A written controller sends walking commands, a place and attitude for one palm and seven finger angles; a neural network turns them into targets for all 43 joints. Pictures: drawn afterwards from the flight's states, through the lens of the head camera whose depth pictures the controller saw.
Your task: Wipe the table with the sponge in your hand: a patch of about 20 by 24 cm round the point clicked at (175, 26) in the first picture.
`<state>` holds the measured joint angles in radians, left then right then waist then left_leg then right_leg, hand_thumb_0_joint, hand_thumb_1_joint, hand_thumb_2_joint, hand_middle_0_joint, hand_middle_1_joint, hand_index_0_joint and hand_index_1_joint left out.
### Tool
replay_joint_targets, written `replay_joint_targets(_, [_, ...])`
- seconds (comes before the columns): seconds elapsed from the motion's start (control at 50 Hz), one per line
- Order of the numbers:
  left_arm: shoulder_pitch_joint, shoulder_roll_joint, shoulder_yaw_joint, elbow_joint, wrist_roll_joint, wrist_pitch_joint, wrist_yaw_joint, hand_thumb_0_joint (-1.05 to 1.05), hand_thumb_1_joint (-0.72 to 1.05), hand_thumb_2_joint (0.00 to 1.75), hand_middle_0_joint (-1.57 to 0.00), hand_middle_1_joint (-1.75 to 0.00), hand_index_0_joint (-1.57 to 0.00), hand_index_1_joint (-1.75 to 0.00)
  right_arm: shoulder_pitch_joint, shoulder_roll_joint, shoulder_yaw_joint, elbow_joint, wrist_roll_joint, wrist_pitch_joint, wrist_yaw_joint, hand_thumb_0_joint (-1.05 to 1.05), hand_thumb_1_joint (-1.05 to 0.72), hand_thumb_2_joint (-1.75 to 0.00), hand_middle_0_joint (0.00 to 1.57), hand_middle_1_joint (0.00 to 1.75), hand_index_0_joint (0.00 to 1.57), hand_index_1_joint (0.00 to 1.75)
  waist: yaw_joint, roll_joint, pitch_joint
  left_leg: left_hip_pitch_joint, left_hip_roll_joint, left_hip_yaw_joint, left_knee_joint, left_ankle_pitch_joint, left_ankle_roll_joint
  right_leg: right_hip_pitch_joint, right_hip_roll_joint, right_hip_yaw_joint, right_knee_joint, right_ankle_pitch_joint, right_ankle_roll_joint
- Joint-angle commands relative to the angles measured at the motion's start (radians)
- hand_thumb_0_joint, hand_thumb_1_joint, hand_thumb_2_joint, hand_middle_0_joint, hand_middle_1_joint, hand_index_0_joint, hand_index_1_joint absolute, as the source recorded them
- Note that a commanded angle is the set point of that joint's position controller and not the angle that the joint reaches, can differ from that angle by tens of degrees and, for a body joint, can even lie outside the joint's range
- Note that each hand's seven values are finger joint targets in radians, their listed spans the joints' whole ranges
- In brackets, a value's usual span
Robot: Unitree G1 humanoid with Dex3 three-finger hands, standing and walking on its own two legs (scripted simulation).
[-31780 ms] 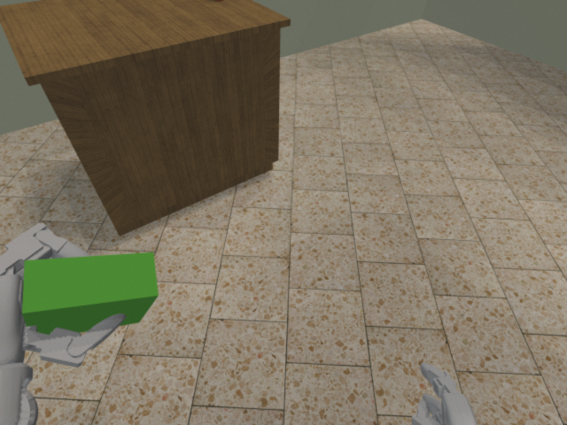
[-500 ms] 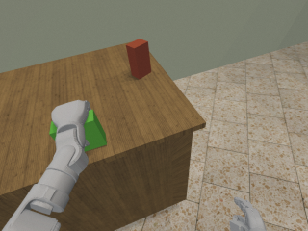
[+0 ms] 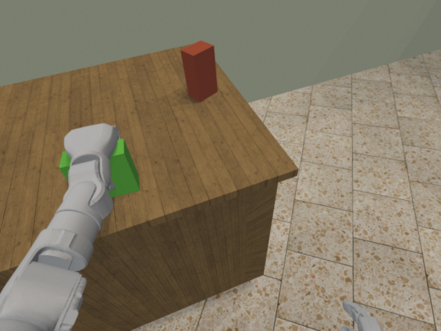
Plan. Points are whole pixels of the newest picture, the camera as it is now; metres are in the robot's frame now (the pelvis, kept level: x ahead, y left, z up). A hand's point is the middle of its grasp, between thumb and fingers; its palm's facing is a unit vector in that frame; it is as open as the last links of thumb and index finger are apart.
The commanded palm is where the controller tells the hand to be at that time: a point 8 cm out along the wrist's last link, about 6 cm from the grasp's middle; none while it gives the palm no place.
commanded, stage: wipe forward along the middle lane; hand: left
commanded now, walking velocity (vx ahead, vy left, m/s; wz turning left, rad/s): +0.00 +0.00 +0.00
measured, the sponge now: (106, 177) +0.39 +0.27 +0.06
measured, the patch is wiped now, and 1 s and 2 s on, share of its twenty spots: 1.00 1.00 1.00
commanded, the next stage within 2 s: slide back across to the first lane in 1.16 s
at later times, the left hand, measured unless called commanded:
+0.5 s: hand (107, 144) +0.45 +0.28 +0.10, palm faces -0.09 +0.02 -1.00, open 9.3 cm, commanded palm +0.44 +0.28 +0.13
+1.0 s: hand (103, 131) +0.49 +0.31 +0.10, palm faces -0.11 +0.02 -0.99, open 9.3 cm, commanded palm +0.48 +0.31 +0.13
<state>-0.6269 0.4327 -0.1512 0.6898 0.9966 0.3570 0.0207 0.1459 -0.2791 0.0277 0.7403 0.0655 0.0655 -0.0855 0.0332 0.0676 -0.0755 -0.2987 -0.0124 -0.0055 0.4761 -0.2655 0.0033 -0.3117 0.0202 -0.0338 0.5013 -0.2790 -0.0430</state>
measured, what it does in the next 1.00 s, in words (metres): stands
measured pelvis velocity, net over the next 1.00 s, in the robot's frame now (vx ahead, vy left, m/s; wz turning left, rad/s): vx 0.01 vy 0.02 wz -0.04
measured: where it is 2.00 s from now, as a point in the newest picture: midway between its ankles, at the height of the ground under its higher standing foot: outside the picture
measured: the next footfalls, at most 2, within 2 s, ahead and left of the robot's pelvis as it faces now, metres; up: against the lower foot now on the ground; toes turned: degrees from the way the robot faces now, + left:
none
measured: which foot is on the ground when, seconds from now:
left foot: down 0.00-1.00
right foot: down 0.00-1.00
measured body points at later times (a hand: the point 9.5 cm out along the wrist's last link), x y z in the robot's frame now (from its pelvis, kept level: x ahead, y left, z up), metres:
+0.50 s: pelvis -0.01 +0.01 +0.00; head +0.03 -0.01 +0.44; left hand +0.45 +0.28 +0.15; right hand +0.06 -0.26 -0.14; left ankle -0.02 +0.12 -0.74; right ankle -0.02 -0.09 -0.74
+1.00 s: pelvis +0.01 +0.02 -0.01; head +0.07 +0.01 +0.44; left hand +0.49 +0.30 +0.15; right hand +0.02 -0.26 -0.14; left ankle -0.02 +0.12 -0.74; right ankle -0.02 -0.09 -0.74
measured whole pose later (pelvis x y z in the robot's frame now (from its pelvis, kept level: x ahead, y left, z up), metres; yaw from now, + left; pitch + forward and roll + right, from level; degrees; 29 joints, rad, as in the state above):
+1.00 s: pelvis +0.01 +0.02 -0.01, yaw -2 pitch +14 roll -1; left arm -0.98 0.62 -0.03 1.17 1.06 0.22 0.09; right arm 0.33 -0.29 0.00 0.76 0.06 0.05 -0.05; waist -0.09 0.05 -0.12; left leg -0.52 0.01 0.03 0.58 -0.31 0.02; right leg -0.51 0.04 0.00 0.54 -0.27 -0.02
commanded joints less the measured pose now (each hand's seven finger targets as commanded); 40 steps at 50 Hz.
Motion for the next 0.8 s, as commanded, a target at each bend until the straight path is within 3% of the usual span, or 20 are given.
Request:
replay_joint_targets(0.0, [-0.333,0.224,0.093,-0.064,0.028,-0.026,0.048,0.0,0.1,1.3,-1.2,-1.6,-1.2,-1.6,-0.043,-0.125,-0.048,-0.118,-0.004,-0.041,0.006,0.0,-0.9,-0.9,0.2,0.3,0.2,0.3,-0.007,-0.104,-0.281,0.049,-0.034,0.021,-0.014,0.282,0.032,0.151,0.003,0.031,-0.044,0.368,-0.001])
replay_joint_targets(0.04, [-0.358,0.189,0.059,-0.048,0.024,-0.032,0.059,0.0,0.1,1.3,-1.2,-1.6,-1.2,-1.6,-0.03,-0.123,-0.051,-0.116,0.0,-0.039,0.008,0.0,-0.9,-0.9,0.2,0.3,0.2,0.3,-0.032,-0.117,-0.255,0.036,-0.035,0.025,-0.008,0.264,0.034,0.13,0.003,0.029,-0.041,0.36,0.005])
replay_joint_targets(0.06, [-0.347,0.182,0.056,-0.018,0.024,-0.029,0.063,0.0,0.1,1.3,-1.2,-1.6,-1.2,-1.6,-0.025,-0.124,-0.051,-0.112,0.002,-0.039,0.009,0.0,-0.9,-0.9,0.2,0.3,0.2,0.3,-0.03,-0.122,-0.238,0.029,-0.033,0.023,-0.013,0.258,0.033,0.117,0.005,0.023,-0.041,0.342,0.004])
replay_joint_targets(0.08, [-0.365,0.181,0.051,0.005,0.02,-0.026,0.067,0.0,0.1,1.3,-1.2,-1.6,-1.2,-1.6,-0.017,-0.127,-0.051,-0.106,0.002,-0.039,0.01,0.0,-0.9,-0.9,0.2,0.3,0.2,0.3,-0.036,-0.129,-0.231,0.024,-0.033,0.025,-0.013,0.242,0.034,0.108,0.005,0.024,-0.046,0.327,0.007])
replay_joint_targets(0.1, [-0.389,0.226,0.085,0.018,0.022,-0.029,0.071,0.0,0.1,1.3,-1.2,-1.6,-1.2,-1.6,-0.014,-0.133,-0.05,-0.099,0.002,-0.038,0.01,0.0,-0.9,-0.9,0.2,0.3,0.2,0.3,-0.032,-0.115,-0.232,0.016,-0.03,0.02,-0.02,0.23,0.031,0.103,0.006,0.027,-0.05,0.306,0.003])
replay_joint_targets(0.14, [-0.433,0.193,0.041,0.071,0.03,-0.027,0.078,0.0,0.1,1.3,-1.2,-1.6,-1.2,-1.6,0.004,-0.13,-0.049,-0.091,0.006,-0.039,0.011,0.0,-0.9,-0.9,0.2,0.3,0.2,0.3,-0.055,-0.118,-0.193,-0.003,-0.032,0.023,-0.02,0.19,0.033,0.067,0.006,0.024,-0.051,0.264,0.008])
replay_joint_targets(0.16, [-0.444,0.207,0.051,0.096,0.034,-0.029,0.082,0.0,0.1,1.3,-1.2,-1.6,-1.2,-1.6,0.017,-0.133,-0.052,-0.085,0.005,-0.041,0.011,0.0,-0.9,-0.9,0.2,0.3,0.2,0.3,-0.053,-0.137,-0.205,-0.009,-0.031,0.021,-0.017,0.186,0.034,0.068,0.006,0.027,-0.049,0.259,0.009])
replay_joint_targets(0.2, [-0.467,0.22,0.056,0.135,0.041,-0.029,0.084,0.0,0.1,1.3,-1.2,-1.6,-1.2,-1.6,0.029,-0.137,-0.051,-0.079,0.002,-0.04,0.011,0.0,-0.9,-0.9,0.2,0.3,0.2,0.3,-0.054,-0.108,-0.209,-0.015,-0.03,0.017,-0.017,0.182,0.033,0.053,0.008,0.028,-0.052,0.247,0.004])
replay_joint_targets(0.22, [-0.483,0.221,0.045,0.165,0.046,-0.031,0.086,0.0,0.1,1.3,-1.2,-1.6,-1.2,-1.6,0.044,-0.138,-0.051,-0.074,0.004,-0.04,0.011,0.0,-0.9,-0.9,0.2,0.3,0.2,0.3,-0.069,-0.131,-0.201,-0.024,-0.028,0.019,-0.012,0.163,0.035,0.04,0.007,0.029,-0.048,0.23,0.01])
replay_joint_targets(0.28, [-0.544,0.249,0.051,0.19,0.053,-0.044,0.091,0.0,0.1,1.3,-1.2,-1.6,-1.2,-1.6,0.074,-0.14,-0.053,-0.071,0.002,-0.045,0.013,0.0,-0.9,-0.9,0.2,0.3,0.2,0.3,-0.079,-0.12,-0.232,-0.037,-0.027,0.021,-0.001,0.166,0.037,0.041,0.007,0.036,-0.04,0.244,0.011])
replay_joint_targets(0.3, [-0.547,0.281,0.081,0.195,0.056,-0.051,0.091,0.0,0.1,1.3,-1.2,-1.6,-1.2,-1.6,0.082,-0.144,-0.055,-0.07,-0.001,-0.045,0.013,0.0,-0.9,-0.9,0.2,0.3,0.2,0.3,-0.068,-0.103,-0.255,-0.04,-0.025,0.018,-0.002,0.176,0.035,0.051,0.008,0.038,-0.039,0.251,0.007])
replay_joint_targets(0.34, [-0.554,0.279,0.068,0.23,0.057,-0.056,0.094,0.0,0.1,1.3,-1.2,-1.6,-1.2,-1.6,0.098,-0.142,-0.055,-0.072,0.002,-0.045,0.014,0.0,-0.9,-0.9,0.2,0.3,0.2,0.3,-0.08,-0.109,-0.244,-0.057,-0.025,0.023,0.004,0.155,0.037,0.041,0.006,0.04,-0.036,0.234,0.013])
replay_joint_targets(0.4, [-0.586,0.349,0.11,0.249,0.062,-0.068,0.097,0.0,0.1,1.3,-1.2,-1.6,-1.2,-1.6,0.117,-0.15,-0.056,-0.068,-0.001,-0.046,0.014,0.0,-0.9,-0.9,0.2,0.3,0.2,0.3,-0.079,-0.094,-0.272,-0.075,-0.023,0.026,0.009,0.169,0.037,0.06,0.005,0.049,-0.036,0.26,0.013])
replay_joint_targets(0.44, [-0.571,0.315,0.079,0.281,0.061,-0.072,0.098,0.0,0.1,1.3,-1.2,-1.6,-1.2,-1.6,0.134,-0.146,-0.056,-0.071,0.001,-0.049,0.018,0.0,-0.9,-0.9,0.2,0.3,0.2,0.3,-0.087,-0.103,-0.257,-0.084,-0.022,0.031,0.014,0.159,0.039,0.046,0.007,0.045,-0.033,0.255,0.017])
replay_joint_targets(0.48, [-0.612,0.341,0.085,0.299,0.072,-0.074,0.101,0.0,0.1,1.3,-1.2,-1.6,-1.2,-1.6,0.145,-0.152,-0.057,-0.065,0.0,-0.05,0.018,0.0,-0.9,-0.9,0.2,0.3,0.2,0.3,-0.101,-0.094,-0.246,-0.09,-0.019,0.03,0.017,0.152,0.039,0.022,0.009,0.046,-0.034,0.243,0.017])
replay_joint_targets(0.6, [-0.65,0.367,0.101,0.321,0.073,-0.09,0.102,0.0,0.1,1.3,-1.2,-1.6,-1.2,-1.6,0.191,-0.156,-0.066,-0.056,-0.004,-0.054,0.021,0.0,-0.9,-0.9,0.2,0.3,0.2,0.3,-0.106,-0.082,-0.307,-0.09,-0.015,0.029,0.034,0.192,0.041,0.033,0.012,0.047,-0.026,0.288,0.015])
replay_joint_targets(0.64, [-0.64,0.372,0.098,0.351,0.077,-0.092,0.103,0.0,0.1,1.3,-1.2,-1.6,-1.2,-1.6,0.201,-0.159,-0.067,-0.051,-0.003,-0.052,0.021,0.0,-0.9,-0.9,0.2,0.3,0.2,0.3,-0.116,-0.085,-0.287,-0.099,-0.013,0.032,0.04,0.182,0.04,0.01,0.014,0.045,-0.019,0.277,0.018])
replay_joint_targets(0.68, [-0.64,0.378,0.099,0.347,0.079,-0.099,0.102,0.0,0.1,1.3,-1.2,-1.6,-1.2,-1.6,0.214,-0.158,-0.068,-0.052,-0.006,-0.054,0.024,0.0,-0.9,-0.9,0.2,0.3,0.2,0.3,-0.109,-0.068,-0.31,-0.093,-0.012,0.035,0.044,0.204,0.041,0.021,0.015,0.046,-0.017,0.3,0.017])
replay_joint_targets(0.7, [-0.647,0.412,0.13,0.349,0.083,-0.104,0.1,0.0,0.1,1.3,-1.2,-1.6,-1.2,-1.6,0.219,-0.163,-0.07,-0.047,-0.008,-0.052,0.023,0.0,-0.9,-0.9,0.2,0.3,0.2,0.3,-0.106,-0.073,-0.326,-0.095,-0.009,0.031,0.046,0.23,0.041,0.035,0.015,0.047,-0.014,0.327,0.013])
replay_joint_targets(0.78, [-0.652,0.44,0.133,0.373,0.09,-0.108,0.101,0.0,0.1,1.3,-1.2,-1.6,-1.2,-1.6,0.236,-0.168,-0.069,-0.047,-0.005,-0.047,0.025,0.0,-0.9,-0.9,0.2,0.3,0.2,0.3,-0.116,-0.09,-0.295,-0.123,-0.012,0.034,0.051,0.207,0.041,0.019,0.017,0.046,-0.014,0.311,0.018])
